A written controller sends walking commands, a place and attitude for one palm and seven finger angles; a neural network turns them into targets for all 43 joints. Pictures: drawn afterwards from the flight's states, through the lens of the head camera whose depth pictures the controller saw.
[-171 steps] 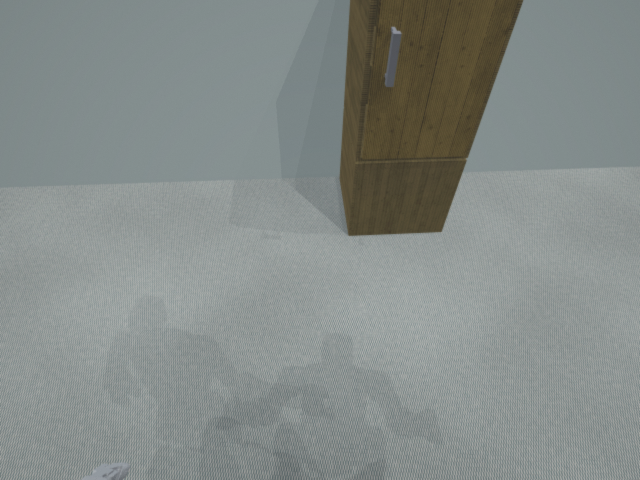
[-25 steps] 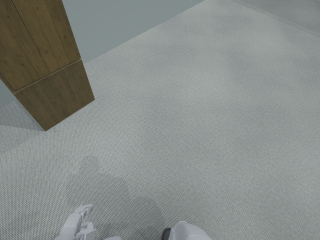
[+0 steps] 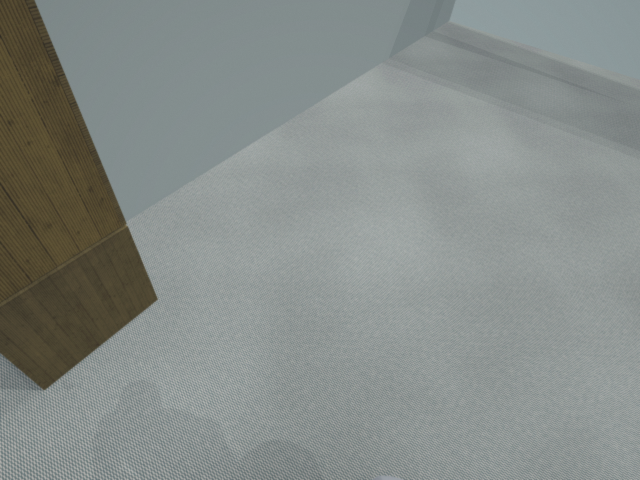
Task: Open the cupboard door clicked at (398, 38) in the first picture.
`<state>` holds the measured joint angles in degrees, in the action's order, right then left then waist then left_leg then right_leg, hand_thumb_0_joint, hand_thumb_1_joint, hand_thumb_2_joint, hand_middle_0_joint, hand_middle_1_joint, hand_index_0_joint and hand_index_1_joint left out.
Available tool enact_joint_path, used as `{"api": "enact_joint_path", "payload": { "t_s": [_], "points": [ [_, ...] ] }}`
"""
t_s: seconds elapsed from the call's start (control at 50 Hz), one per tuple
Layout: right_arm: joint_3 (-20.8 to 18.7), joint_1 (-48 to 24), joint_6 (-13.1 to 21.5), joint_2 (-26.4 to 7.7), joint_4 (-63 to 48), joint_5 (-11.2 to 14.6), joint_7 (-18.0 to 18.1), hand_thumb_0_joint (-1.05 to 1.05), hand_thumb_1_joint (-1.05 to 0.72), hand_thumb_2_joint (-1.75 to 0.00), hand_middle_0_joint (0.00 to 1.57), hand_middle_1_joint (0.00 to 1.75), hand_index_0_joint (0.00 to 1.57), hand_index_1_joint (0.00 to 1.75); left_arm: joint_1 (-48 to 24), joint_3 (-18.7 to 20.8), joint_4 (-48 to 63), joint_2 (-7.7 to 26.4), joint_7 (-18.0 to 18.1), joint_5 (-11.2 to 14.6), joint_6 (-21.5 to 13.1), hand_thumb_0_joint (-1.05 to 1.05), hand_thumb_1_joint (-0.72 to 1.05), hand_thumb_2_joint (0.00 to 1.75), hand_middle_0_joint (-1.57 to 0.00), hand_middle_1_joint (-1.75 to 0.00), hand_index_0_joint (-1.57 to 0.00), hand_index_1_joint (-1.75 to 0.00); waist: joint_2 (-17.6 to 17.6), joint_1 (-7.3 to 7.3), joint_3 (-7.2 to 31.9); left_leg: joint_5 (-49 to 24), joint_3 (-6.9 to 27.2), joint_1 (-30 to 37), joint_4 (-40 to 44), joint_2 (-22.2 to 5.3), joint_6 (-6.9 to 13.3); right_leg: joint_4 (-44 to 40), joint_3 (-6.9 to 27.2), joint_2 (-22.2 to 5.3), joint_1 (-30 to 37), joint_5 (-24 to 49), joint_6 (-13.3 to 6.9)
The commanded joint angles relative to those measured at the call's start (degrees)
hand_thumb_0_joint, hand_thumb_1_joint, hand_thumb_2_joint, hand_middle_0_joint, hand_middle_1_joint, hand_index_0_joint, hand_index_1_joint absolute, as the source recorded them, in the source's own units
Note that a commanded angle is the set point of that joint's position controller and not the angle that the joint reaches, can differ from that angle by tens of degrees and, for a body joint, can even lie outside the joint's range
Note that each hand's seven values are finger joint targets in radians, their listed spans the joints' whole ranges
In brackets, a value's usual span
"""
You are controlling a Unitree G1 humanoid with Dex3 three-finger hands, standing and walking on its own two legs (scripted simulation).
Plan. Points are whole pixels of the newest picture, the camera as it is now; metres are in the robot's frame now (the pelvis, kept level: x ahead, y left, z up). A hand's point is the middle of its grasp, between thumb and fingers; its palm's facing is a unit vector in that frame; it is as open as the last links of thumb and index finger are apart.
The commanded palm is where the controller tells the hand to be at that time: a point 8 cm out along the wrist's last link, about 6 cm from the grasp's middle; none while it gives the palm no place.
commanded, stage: walk to a spot facing it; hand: left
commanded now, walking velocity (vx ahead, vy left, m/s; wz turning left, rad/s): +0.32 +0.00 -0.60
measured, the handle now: out of the picture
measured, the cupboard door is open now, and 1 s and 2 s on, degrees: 0 0 0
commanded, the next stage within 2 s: turn to face it in 0.20 s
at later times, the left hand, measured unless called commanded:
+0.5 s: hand (286, 353) +0.36 +0.07 -0.17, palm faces -0.20 -0.95 -0.23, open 7.4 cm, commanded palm none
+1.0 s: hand (243, 355) +0.35 +0.15 -0.18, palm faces +0.15 -0.96 -0.24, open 7.4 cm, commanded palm none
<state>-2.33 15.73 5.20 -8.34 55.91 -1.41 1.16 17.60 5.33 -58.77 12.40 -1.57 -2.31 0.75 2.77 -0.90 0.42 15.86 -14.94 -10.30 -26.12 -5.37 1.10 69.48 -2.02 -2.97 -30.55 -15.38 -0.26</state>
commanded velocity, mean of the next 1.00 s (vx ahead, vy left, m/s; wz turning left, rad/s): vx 0.07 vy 0.00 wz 0.28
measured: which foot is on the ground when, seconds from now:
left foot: down 0.00-0.30, up 0.32-0.78, down 0.80-1.00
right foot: up 0.00-0.30, down 0.32-0.82, up 0.84-1.00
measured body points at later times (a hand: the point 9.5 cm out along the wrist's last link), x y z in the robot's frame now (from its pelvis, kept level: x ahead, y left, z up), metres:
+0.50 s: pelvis +0.21 -0.08 -0.01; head +0.24 -0.10 +0.43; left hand +0.37 +0.12 -0.15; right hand +0.16 -0.30 -0.18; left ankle +0.19 +0.08 -0.65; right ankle +0.25 -0.15 -0.74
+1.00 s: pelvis +0.30 -0.07 -0.01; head +0.34 -0.05 +0.44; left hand +0.34 +0.20 -0.16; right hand +0.39 -0.31 -0.15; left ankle +0.32 +0.03 -0.74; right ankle +0.28 -0.22 -0.67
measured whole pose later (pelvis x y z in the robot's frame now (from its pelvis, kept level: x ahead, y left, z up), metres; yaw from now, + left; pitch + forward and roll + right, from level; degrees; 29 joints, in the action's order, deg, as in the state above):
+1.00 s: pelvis +0.30 -0.07 -0.01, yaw +6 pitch +1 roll -1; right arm -2.4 11.4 -0.9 -11.1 53.5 -1.2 -0.1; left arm 10.4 5.0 -54.0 13.8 1.0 -1.0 2.9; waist 1.3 0.8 -4.6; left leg 13.9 -4.8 -19.4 -32.2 -1.2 2.7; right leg 63.2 -2.7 -5.0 -27.6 -26.4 4.6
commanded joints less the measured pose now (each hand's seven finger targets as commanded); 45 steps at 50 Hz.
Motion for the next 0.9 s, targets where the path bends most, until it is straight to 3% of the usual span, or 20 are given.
{"api": "enact_joint_path", "payload": {
  "t_s": [0.0,0.08,0.18,0.24,0.26,0.28,0.3,0.32,0.34,0.36,0.4,0.44,0.48,0.68,0.74,0.76,0.78,0.8,0.82,0.88],
  "points": [
    [-1.47,7.90,0.65,-7.11,0.93,0.08,0.54,0.00,-0.90,-0.90,0.20,0.30,0.20,0.30,-3.55,0.06,5.08,-0.35,-0.88,0.12,-0.50,0.00,0.90,0.90,-0.20,-0.30,-0.20,-0.30,-8.58,1.18,-3.96,-16.23,6.52,7.74,14.18,-14.46,2.56,-1.60,0.02,-3.67,-11.61,4.75,1.41],
    [-1.76,10.25,0.20,-7.65,2.49,0.00,0.46,0.00,-0.90,-0.90,0.20,0.30,0.20,0.30,-9.96,-0.39,7.00,-1.12,-1.50,0.19,-0.31,0.00,0.90,0.90,-0.20,-0.30,-0.20,-0.30,-10.80,2.81,-6.56,-18.71,2.12,10.68,14.41,-14.51,3.46,-13.81,-3.39,-4.28,-12.54,6.51,1.86],
    [-2.32,11.57,-0.73,-8.58,3.38,-0.38,0.30,0.00,-0.90,-0.90,0.20,0.30,0.20,0.30,-14.80,-0.56,8.59,-1.32,-1.54,0.46,-1.08,0.00,0.90,0.90,-0.20,-0.30,-0.20,-0.30,-12.16,3.92,-7.86,-29.63,-2.76,12.97,9.67,-15.17,3.11,-28.13,-7.36,-0.67,-5.77,5.07,-0.67],
    [-3.28,9.23,-1.04,-11.67,2.25,0.01,0.26,0.00,-0.90,-0.90,0.20,0.30,0.20,0.30,-5.37,0.11,6.00,1.19,-1.23,0.32,-2.07,0.00,0.90,0.90,-0.20,-0.30,-0.20,-0.30,-12.80,-1.01,-0.76,-50.45,-5.57,13.93,-6.72,-15.05,1.47,-32.92,-10.82,4.57,9.48,2.49,-3.82],
    [-3.28,7.74,-1.26,-12.47,1.30,0.37,-0.05,0.00,-0.90,-0.90,0.20,0.30,0.20,0.30,2.48,0.75,3.97,3.46,-0.87,0.17,-2.55,0.00,0.90,0.90,-0.20,-0.30,-0.20,-0.30,-10.59,-5.34,3.53,-49.56,-6.92,9.12,-18.39,-13.51,-0.43,-37.00,-12.15,6.22,21.65,6.57,-4.47],
    [-2.68,8.39,-1.34,-9.89,0.52,1.27,-0.81,0.00,-0.90,-0.90,0.20,0.30,0.20,0.30,9.56,2.06,2.09,9.39,-0.15,-0.02,-3.36,0.00,0.90,0.90,-0.20,-0.30,-0.20,-0.30,-2.20,-8.38,9.95,-29.25,-5.00,-6.37,-34.41,-10.64,-2.43,-38.05,-0.92,-3.07,39.95,13.48,-7.34],
    [-1.68,9.73,-1.06,-4.43,-0.98,1.90,-0.32,0.00,-0.90,-0.90,0.20,0.30,0.20,0.30,13.43,2.95,1.25,15.11,0.88,0.80,-3.85,0.00,0.90,0.90,-0.20,-0.30,-0.20,-0.30,9.68,-7.36,16.60,18.56,1.14,-23.50,-54.58,-0.18,-5.02,-41.07,27.86,-21.70,50.47,34.03,-14.65],
    [-1.50,7.11,-1.50,-5.97,-1.33,2.02,0.19,0.00,-0.90,-0.90,0.20,0.30,0.20,0.30,11.88,2.81,1.68,16.31,1.64,2.08,-3.59,0.00,0.90,0.90,-0.20,-0.30,-0.20,-0.30,5.80,-7.09,17.71,17.82,11.17,-22.93,-58.34,-1.02,-3.55,-46.97,27.49,-23.93,44.27,37.28,-15.85],
    [-1.61,7.18,-1.94,-5.04,-0.62,1.57,0.36,0.00,-0.90,-0.90,0.20,0.30,0.20,0.30,5.59,1.89,3.07,13.53,1.92,1.86,-3.44,0.00,0.90,0.90,-0.20,-0.30,-0.20,-0.30,5.01,-4.08,13.20,13.19,13.95,-23.33,-59.65,-2.24,-3.33,-49.04,24.79,-22.79,36.92,28.99,-14.67],
    [-1.58,6.70,-2.58,-5.42,0.91,0.88,0.37,0.00,-0.90,-0.90,0.20,0.30,0.20,0.30,-0.03,0.57,3.96,8.92,2.39,1.96,-3.35,0.00,0.90,0.90,-0.20,-0.30,-0.20,-0.30,-0.25,-1.78,6.71,8.63,14.47,-21.08,-56.29,-4.23,-2.83,-50.33,18.18,-19.79,27.17,25.09,-12.47],
    [-0.48,9.77,-4.34,-2.77,3.81,0.12,0.34,0.00,-0.90,-0.90,0.20,0.30,0.20,0.30,-5.45,-1.34,4.19,4.79,2.77,1.42,-4.23,0.00,0.90,0.90,-0.20,-0.30,-0.20,-0.30,-0.86,2.53,1.19,4.42,14.40,-16.45,-49.15,-4.80,-2.96,-51.70,6.71,-15.68,14.94,30.12,-8.75],
    [0.07,13.17,-5.59,-1.82,5.25,0.26,0.34,0.00,-0.90,-0.90,0.20,0.30,0.20,0.30,-7.30,-2.20,4.07,3.50,2.90,1.30,-4.45,0.00,0.90,0.90,-0.20,-0.30,-0.20,-0.30,0.23,4.57,2.75,3.77,14.45,-14.14,-42.38,-3.87,-3.43,-51.22,0.14,-13.71,14.01,32.95,-7.78],
    [0.29,12.82,-6.01,-1.23,5.06,0.39,0.11,0.00,-0.90,-0.90,0.20,0.30,0.20,0.30,-8.02,-2.65,3.92,2.94,3.02,1.42,-4.16,0.00,0.90,0.90,-0.20,-0.30,-0.20,-0.30,1.56,4.81,2.37,2.37,13.37,-13.68,-36.98,-3.05,-3.73,-51.67,-3.15,-13.07,13.79,31.86,-7.53],
    [-0.75,-3.31,-6.55,-3.90,-2.56,0.13,-1.85,0.00,-0.90,-0.90,0.20,0.30,0.20,0.30,-4.53,-0.49,5.45,6.11,3.61,0.98,-1.80,0.00,0.90,0.90,-0.20,-0.30,-0.20,-0.30,3.41,-0.22,-2.75,4.61,8.18,-16.66,-19.89,-1.35,-3.33,-47.30,-5.38,-18.00,21.99,27.16,-7.51],
    [-1.37,-1.27,-6.51,-5.54,-3.63,-0.07,-1.98,0.00,-0.90,-0.90,0.20,0.30,0.20,0.30,-4.99,0.11,6.41,7.72,3.50,1.19,-1.36,0.00,0.90,0.90,-0.20,-0.30,-0.20,-0.30,2.03,1.59,-0.17,0.79,6.57,-10.54,-11.53,0.40,-2.19,-39.21,-8.22,-17.37,23.36,29.52,-5.40],
    [-1.90,1.51,-6.34,-7.21,-3.42,-0.20,-1.94,0.00,-0.90,-0.90,0.20,0.30,0.20,0.30,-4.66,0.13,6.63,7.42,3.30,1.44,-1.15,0.00,0.90,0.90,-0.20,-0.30,-0.20,-0.30,-1.72,2.97,2.06,-5.72,7.73,-4.00,-5.69,0.60,-1.24,-31.45,-9.74,-15.80,20.94,27.80,-3.23],
    [-3.09,5.87,-5.71,-11.95,-3.52,-0.67,-1.69,0.00,-0.90,-0.90,0.20,0.30,0.20,0.30,-4.17,0.23,8.17,5.96,2.97,1.99,-0.97,0.00,0.90,0.90,-0.20,-0.30,-0.20,-0.30,-13.20,4.93,5.56,-28.04,21.86,4.86,-0.27,-8.71,4.44,-19.27,-12.42,-10.00,11.36,14.11,1.38],
    [-3.87,8.95,-5.53,-16.80,-3.21,-0.30,-1.34,0.00,-0.90,-0.90,0.20,0.30,0.20,0.30,-6.72,-0.75,11.36,3.36,2.83,2.22,-1.01,0.00,0.90,0.90,-0.20,-0.30,-0.20,-0.30,-23.70,5.91,5.76,-50.94,37.28,9.76,3.79,-20.70,13.25,-5.64,-9.94,-2.47,-0.25,-23.56,4.61],
    [-3.80,10.06,-5.44,-16.54,-1.63,0.11,-0.55,0.00,-0.90,-0.90,0.20,0.30,0.20,0.30,-9.57,-0.79,11.81,4.42,3.41,1.50,-0.27,0.00,0.90,0.90,-0.20,-0.30,-0.20,-0.30,-17.52,6.73,8.41,-46.16,38.59,11.01,3.45,-20.70,14.41,0.24,-1.41,-2.25,-3.07,-24.05,4.11],
    [-2.97,0.14,-4.91,-13.63,-4.99,-0.01,-0.06,0.00,-0.90,-0.90,0.20,0.30,0.20,0.30,-9.88,-0.08,10.73,4.16,2.59,1.52,-0.33,0.00,0.90,0.90,-0.20,-0.30,-0.20,-0.30,-9.55,2.93,5.03,-33.23,28.77,4.84,3.52,-13.32,9.94,-0.38,1.56,-3.68,-3.97,-12.54,4.76]
  ]
}}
